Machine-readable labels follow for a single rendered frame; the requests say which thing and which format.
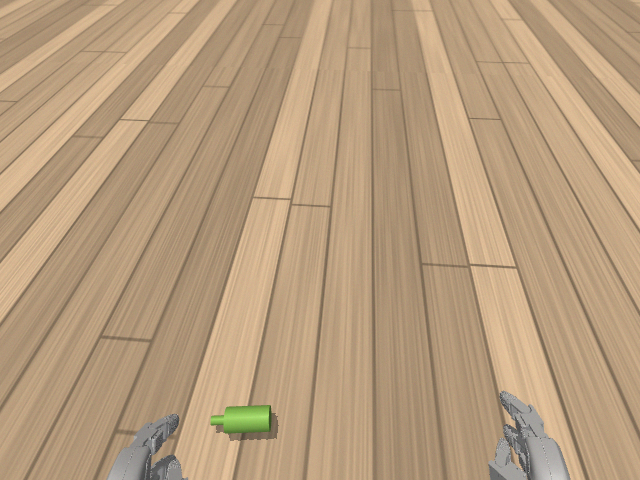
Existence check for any right robot hand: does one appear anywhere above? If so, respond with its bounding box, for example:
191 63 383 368
489 391 571 480

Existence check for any bottle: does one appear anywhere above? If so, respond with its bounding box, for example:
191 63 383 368
210 405 271 434

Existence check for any left robot hand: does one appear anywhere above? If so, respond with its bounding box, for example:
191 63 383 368
106 414 188 480

